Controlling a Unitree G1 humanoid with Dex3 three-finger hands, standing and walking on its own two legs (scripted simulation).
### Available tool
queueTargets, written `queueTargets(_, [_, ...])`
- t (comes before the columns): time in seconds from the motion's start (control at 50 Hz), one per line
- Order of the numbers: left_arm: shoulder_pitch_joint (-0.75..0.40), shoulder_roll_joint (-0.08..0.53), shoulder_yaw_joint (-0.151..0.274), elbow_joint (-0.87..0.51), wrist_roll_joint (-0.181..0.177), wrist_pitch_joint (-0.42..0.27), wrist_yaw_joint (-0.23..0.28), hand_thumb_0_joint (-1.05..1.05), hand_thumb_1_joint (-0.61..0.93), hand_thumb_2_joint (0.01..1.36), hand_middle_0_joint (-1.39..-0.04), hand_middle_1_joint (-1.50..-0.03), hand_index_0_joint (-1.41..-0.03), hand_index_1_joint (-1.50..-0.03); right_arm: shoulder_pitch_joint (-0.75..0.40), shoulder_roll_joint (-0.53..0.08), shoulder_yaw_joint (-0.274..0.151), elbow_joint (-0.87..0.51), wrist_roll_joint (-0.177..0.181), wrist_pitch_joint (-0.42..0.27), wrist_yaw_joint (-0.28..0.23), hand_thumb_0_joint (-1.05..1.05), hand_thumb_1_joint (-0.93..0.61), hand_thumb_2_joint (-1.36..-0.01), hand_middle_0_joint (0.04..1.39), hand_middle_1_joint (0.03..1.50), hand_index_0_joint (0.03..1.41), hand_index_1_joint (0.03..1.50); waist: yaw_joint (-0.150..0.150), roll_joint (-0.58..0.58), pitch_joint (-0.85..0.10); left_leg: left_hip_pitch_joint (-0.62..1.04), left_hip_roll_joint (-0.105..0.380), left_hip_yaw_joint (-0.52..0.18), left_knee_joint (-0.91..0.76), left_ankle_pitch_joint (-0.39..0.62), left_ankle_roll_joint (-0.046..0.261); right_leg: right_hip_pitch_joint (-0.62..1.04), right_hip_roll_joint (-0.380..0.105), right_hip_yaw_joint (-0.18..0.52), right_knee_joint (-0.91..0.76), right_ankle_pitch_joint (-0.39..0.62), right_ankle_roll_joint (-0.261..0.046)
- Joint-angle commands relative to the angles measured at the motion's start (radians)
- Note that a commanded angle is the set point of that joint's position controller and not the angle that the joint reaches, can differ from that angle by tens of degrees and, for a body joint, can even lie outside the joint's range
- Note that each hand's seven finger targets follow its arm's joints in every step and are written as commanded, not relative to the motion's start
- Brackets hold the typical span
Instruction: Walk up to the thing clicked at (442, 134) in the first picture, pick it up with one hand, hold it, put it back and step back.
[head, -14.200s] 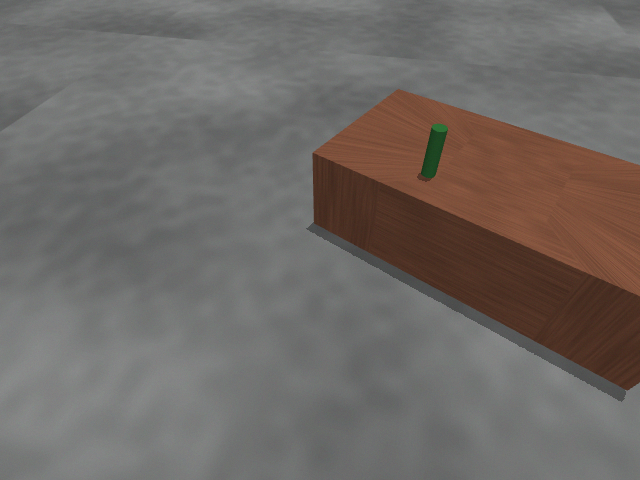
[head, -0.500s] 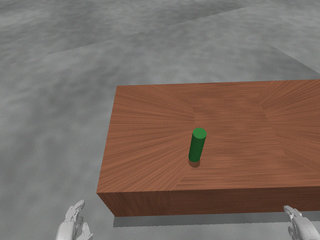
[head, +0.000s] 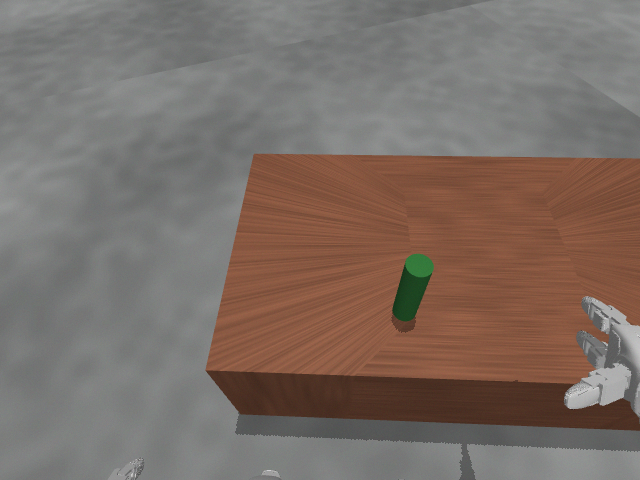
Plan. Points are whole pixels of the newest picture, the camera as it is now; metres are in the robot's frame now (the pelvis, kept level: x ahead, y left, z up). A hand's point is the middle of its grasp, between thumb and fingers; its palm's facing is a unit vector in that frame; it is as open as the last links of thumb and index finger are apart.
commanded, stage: go down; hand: right
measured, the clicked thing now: (411, 290) +0.52 -0.14 -0.24
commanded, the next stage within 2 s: approach in 0.88 s
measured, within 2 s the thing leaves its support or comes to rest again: neither
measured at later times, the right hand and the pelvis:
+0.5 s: hand (587, 294) +0.37 -0.31 +0.02, palm faces +0.07 +0.99 -0.09, open 17.7 cm; pelvis -0.02 +0.00 -0.01, yaw +0 degrees
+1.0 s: hand (593, 260) +0.42 -0.32 +0.03, palm faces +0.06 +1.00 -0.05, open 17.7 cm; pelvis -0.02 -0.01 -0.02, yaw +1 degrees
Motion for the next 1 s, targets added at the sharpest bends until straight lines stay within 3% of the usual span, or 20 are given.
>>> queueTargets(0.0, [0.0, 0.164, 0.055, -0.127, 0.004, -0.028, 0.006, 0.0, 0.884, 0.891, -0.189, -0.295, -0.186, -0.298, -0.216, -0.316, -0.106, -0.148, 0.008, -0.133, 0.003, 0.0, 0.611, -0.013, 0.052, 0.047, 0.049, 0.047, -0.023, -0.045, -0.256, 0.155, -0.019, 0.038, -0.08, 0.336, 0.047, 0.137, 0.024, -0.032, -0.119, 0.406, -0.046])
queueTargets(0.04, [0.002, 0.173, 0.06, -0.13, 0.006, -0.026, 0.007, 0.0, 0.887, 0.892, -0.192, -0.296, -0.188, -0.299, -0.338, -0.355, -0.115, -0.218, 0.009, -0.178, 0.001, 0.0, 0.611, -0.008, 0.055, 0.046, 0.051, 0.046, -0.021, -0.097, -0.302, 0.155, -0.017, 0.033, -0.085, 0.299, 0.05, 0.16, 0.025, -0.032, -0.13, 0.364, -0.046])
queueTargets(0.08, [0.011, 0.176, 0.06, -0.117, 0.007, -0.026, 0.008, 0.0, 0.888, 0.896, -0.189, -0.295, -0.186, -0.298, -0.37, -0.343, -0.108, -0.164, 0.018, -0.21, 0.008, 0.0, 0.611, -0.015, 0.049, 0.049, 0.047, 0.049, -0.001, -0.091, -0.278, 0.128, -0.017, 0.031, -0.085, 0.28, 0.051, 0.154, 0.025, -0.031, -0.133, 0.337, -0.047])
queueTargets(0.12, [0.012, 0.188, 0.055, -0.097, 0.008, -0.027, 0.009, 0.0, 0.888, 0.894, -0.191, -0.297, -0.188, -0.3, -0.479, -0.406, -0.129, -0.133, 0.022, -0.256, 0.013, 0.0, 0.611, -0.009, 0.053, 0.048, 0.049, 0.048, 0.006, -0.108, -0.288, 0.104, -0.015, 0.025, -0.088, 0.252, 0.05, 0.155, 0.024, -0.032, -0.131, 0.294, -0.049])
queueTargets(0.14, [0.014, 0.192, 0.056, -0.093, 0.009, -0.025, 0.01, 0.0, 0.89, 0.895, -0.193, -0.298, -0.19, -0.301, -0.509, -0.407, -0.124, -0.095, 0.02, -0.276, 0.015, 0.0, 0.611, -0.012, 0.05, 0.049, 0.047, 0.049, 0.021, -0.101, -0.263, 0.087, -0.013, 0.021, -0.093, 0.231, 0.051, 0.136, 0.025, -0.033, -0.129, 0.263, -0.053])
queueTargets(0.2, [0.026, 0.188, 0.043, -0.081, 0.011, -0.02, 0.007, 0.0, 0.894, 0.893, -0.193, -0.299, -0.191, -0.301, -0.532, -0.419, -0.124, 0.037, 0.024, -0.314, 0.036, 0.0, 0.611, -0.007, 0.056, 0.046, 0.05, 0.046, 0.016, -0.09, -0.267, 0.095, -0.011, 0.018, -0.099, 0.215, 0.05, 0.114, 0.03, -0.035, -0.13, 0.238, -0.054])
queueTargets(0.36, [0.067, 0.198, 0.028, -0.08, 0.016, 0.004, -0.011, 0.0, 0.92, 0.888, -0.19, -0.303, -0.194, -0.299, -0.59, -0.46, -0.129, 0.29, 0.022, -0.356, 0.099, 0.0, 0.611, -0.004, 0.066, 0.04, 0.055, 0.04, 0.012, -0.053, -0.297, 0.089, -0.014, 0.024, -0.076, 0.259, 0.05, 0.067, 0.03, -0.029, -0.11, 0.305, -0.055])
queueTargets(0.42, [0.075, 0.202, 0.026, -0.086, 0.018, 0.013, -0.022, 0.0, 0.922, 0.884, -0.19, -0.304, -0.195, -0.298, -0.673, -0.5, -0.148, 0.261, 0.032, -0.39, 0.113, 0.0, 0.611, -0.008, 0.064, 0.041, 0.054, 0.041, 0.012, -0.068, -0.329, 0.079, -0.014, 0.02, -0.059, 0.274, 0.051, 0.052, 0.03, -0.029, -0.095, 0.321, -0.056])
queueTargets(0.48, [0.078, 0.213, 0.025, -0.096, 0.018, 0.017, -0.031, 0.0, 0.918, 0.885, -0.189, -0.304, -0.195, -0.298, -0.683, -0.527, -0.171, 0.311, 0.038, -0.414, 0.12, 0.0, 0.611, -0.012, 0.058, 0.043, 0.051, 0.043, 0.017, -0.056, -0.329, 0.059, -0.018, 0.023, -0.051, 0.269, 0.051, 0.05, 0.028, -0.025, -0.088, 0.318, -0.059])
queueTargets(0.56, [0.101, 0.219, 0.02, -0.09, 0.02, 0.022, -0.033, 0.0, 0.917, 0.891, -0.186, -0.305, -0.191, -0.298, -0.821, -0.594, -0.203, 0.207, 0.046, -0.461, 0.129, 0.0, 0.611, -0.014, 0.052, 0.045, 0.047, 0.045, 0.019, -0.118, -0.453, 0.061, -0.016, 0.013, -0.034, 0.303, 0.051, 0.118, 0.027, -0.03, -0.064, 0.36, -0.057])
queueTargets(0.62, [0.116, 0.222, 0.019, -0.071, 0.022, 0.027, -0.039, 0.0, 0.911, 0.896, -0.185, -0.304, -0.188, -0.3, -0.761, -0.578, -0.202, 0.327, 0.04, -0.464, 0.134, 0.0, 0.611, -0.02, 0.054, 0.044, 0.048, 0.044, 0.029, -0.106, -0.41, 0.029, -0.019, 0.019, -0.031, 0.301, 0.053, 0.1, 0.024, -0.027, -0.054, 0.375, -0.055])
queueTargets(0.68, [0.142, 0.224, 0.017, -0.064, 0.024, 0.033, -0.043, 0.0, 0.905, 0.899, -0.187, -0.304, -0.188, -0.302, -0.809, -0.606, -0.208, 0.316, 0.03, -0.474, 0.138, 0.0, 0.6, -0.023, 0.06, 0.042, 0.052, 0.042, 0.033, -0.108, -0.426, 0.058, -0.017, 0.012, -0.035, 0.325, 0.052, 0.077, 0.028, -0.033, -0.047, 0.381, -0.057])
queueTargets(0.7, [0.145, 0.225, 0.014, -0.065, 0.025, 0.034, -0.046, 0.0, 0.908, 0.901, -0.186, -0.304, -0.187, -0.302, -0.775, -0.578, -0.193, 0.38, 0.026, -0.466, 0.142, 0.0, 0.611, -0.025, 0.056, 0.044, 0.05, 0.044, 0.039, -0.09, -0.394, 0.036, -0.02, 0.017, -0.034, 0.316, 0.053, 0.069, 0.027, -0.033, -0.049, 0.378, -0.055])
queueTargets(0.8, [0.139, 0.236, 0.016, -0.076, 0.024, 0.038, -0.067, 0.0, 0.91, 0.895, -0.189, -0.305, -0.192, -0.302, -0.823, -0.601, -0.192, 0.368, 0.028, -0.484, 0.15, 0.0, 0.611, -0.031, 0.055, 0.046, 0.05, 0.046, 0.035, -0.122, -0.359, -0.016, -0.028, 0.032, -0.031, 0.254, 0.06, 0.067, 0.018, -0.018, -0.069, 0.34, -0.053])
queueTargets(0.84, [0.146, 0.235, 0.015, -0.075, 0.025, 0.038, -0.07, 0.0, 0.911, 0.904, -0.188, -0.305, -0.19, -0.303, -0.845, -0.607, -0.195, 0.371, 0.03, -0.49, 0.154, 0.0, 0.611, -0.033, 0.054, 0.046, 0.05, 0.046, 0.043, -0.131, -0.375, -0.028, -0.031, 0.034, -0.028, 0.244, 0.061, 0.076, 0.014, -0.014, -0.071, 0.341, -0.049])
queueTargets(0.86, [0.148, 0.237, 0.014, -0.079, 0.025, 0.039, -0.072, 0.0, 0.914, 0.901, -0.188, -0.306, -0.191, -0.303, -0.885, -0.64, -0.214, 0.297, 0.034, -0.499, 0.153, 0.0, 0.609, -0.034, 0.053, 0.046, 0.049, 0.046, 0.032, -0.169, -0.43, -0.006, -0.026, 0.026, -0.028, 0.262, 0.061, 0.102, 0.016, -0.019, -0.064, 0.357, -0.049])
queueTargets(0.92, [0.151, 0.235, 0.008, -0.069, 0.024, 0.039, -0.074, 0.0, 0.908, 0.905, -0.186, -0.306, -0.188, -0.305, -0.863, -0.609, -0.2, 0.397, 0.039, -0.497, 0.157, 0.0, 0.61, -0.031, 0.056, 0.044, 0.051, 0.044, 0.058, -0.13, -0.376, -0.042, -0.032, 0.031, -0.022, 0.239, 0.059, 0.066, 0.016, -0.017, -0.058, 0.328, -0.049])
queueTargets(0.94, [0.15, 0.236, 0.008, -0.074, 0.025, 0.038, -0.075, 0.0, 0.906, 0.907, -0.187, -0.305, -0.188, -0.304, -0.869, -0.62, -0.206, 0.367, 0.038, -0.502, 0.155, 0.0, 0.606, -0.036, 0.054, 0.046, 0.05, 0.046, 0.046, -0.136, -0.389, -0.027, -0.028, 0.027, -0.023, 0.243, 0.059, 0.066, 0.016, -0.018, -0.056, 0.318, -0.052])
queueTargets(0.96, [0.161, 0.234, 0.007, -0.069, 0.026, 0.04, -0.076, 0.0, 0.892, 0.918, -0.19, -0.293, -0.179, -0.303, -0.894, -0.63, -0.207, 0.365, 0.035, -0.506, 0.154, 0.0, 0.611, -0.047, 0.026, 0.059, 0.038, 0.058, 0.055, -0.141, -0.412, -0.028, -0.028, 0.024, -0.021, 0.257, 0.059, 0.071, 0.015, -0.019, -0.049, 0.338, -0.051])
queueTargets(0.98, [0.155, 0.237, 0.004, -0.068, 0.025, 0.039, -0.076, 0.0, 0.903, 0.897, -0.2, -0.303, -0.197, -0.306, -0.891, -0.627, -0.206, 0.401, 0.038, -0.506, 0.155, 0.0, 0.611, -0.037, 0.051, 0.052, 0.048, 0.051, 0.06, -0.114, -0.369, -0.051, -0.03, 0.031, -0.019, 0.234, 0.058, 0.047, 0.012, -0.014, -0.053, 0.315, -0.053])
